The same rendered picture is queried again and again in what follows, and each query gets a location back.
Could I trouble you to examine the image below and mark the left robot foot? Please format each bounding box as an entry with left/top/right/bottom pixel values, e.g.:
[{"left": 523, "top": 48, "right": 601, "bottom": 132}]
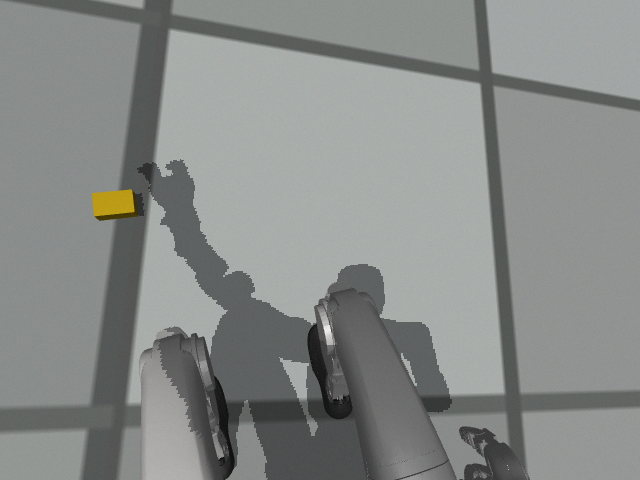
[{"left": 214, "top": 376, "right": 235, "bottom": 480}]

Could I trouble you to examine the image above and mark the right robot foot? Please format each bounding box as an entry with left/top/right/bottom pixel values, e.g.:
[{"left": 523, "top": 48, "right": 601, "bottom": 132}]
[{"left": 307, "top": 324, "right": 352, "bottom": 419}]

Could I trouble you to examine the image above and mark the small box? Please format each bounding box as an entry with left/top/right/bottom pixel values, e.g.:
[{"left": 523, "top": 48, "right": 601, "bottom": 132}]
[{"left": 92, "top": 189, "right": 138, "bottom": 221}]

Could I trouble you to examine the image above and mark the right robot hand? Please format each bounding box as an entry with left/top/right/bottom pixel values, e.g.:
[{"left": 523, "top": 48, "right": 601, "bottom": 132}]
[{"left": 459, "top": 426, "right": 530, "bottom": 480}]

